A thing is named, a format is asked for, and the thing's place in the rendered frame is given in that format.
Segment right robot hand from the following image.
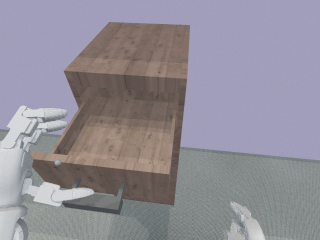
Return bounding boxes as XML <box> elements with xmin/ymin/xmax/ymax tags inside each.
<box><xmin>227</xmin><ymin>201</ymin><xmax>266</xmax><ymax>240</ymax></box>

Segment cabinet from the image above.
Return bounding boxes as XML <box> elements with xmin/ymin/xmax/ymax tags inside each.
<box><xmin>64</xmin><ymin>22</ymin><xmax>190</xmax><ymax>206</ymax></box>

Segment drawer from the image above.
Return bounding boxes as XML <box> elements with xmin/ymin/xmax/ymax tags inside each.
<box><xmin>30</xmin><ymin>87</ymin><xmax>179</xmax><ymax>201</ymax></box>

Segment robot left forearm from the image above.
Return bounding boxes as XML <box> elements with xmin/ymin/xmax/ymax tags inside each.
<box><xmin>0</xmin><ymin>205</ymin><xmax>29</xmax><ymax>240</ymax></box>

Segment left robot hand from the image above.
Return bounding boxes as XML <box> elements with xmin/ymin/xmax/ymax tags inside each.
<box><xmin>0</xmin><ymin>105</ymin><xmax>95</xmax><ymax>208</ymax></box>

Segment handle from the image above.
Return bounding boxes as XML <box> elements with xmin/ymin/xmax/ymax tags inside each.
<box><xmin>62</xmin><ymin>177</ymin><xmax>126</xmax><ymax>215</ymax></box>

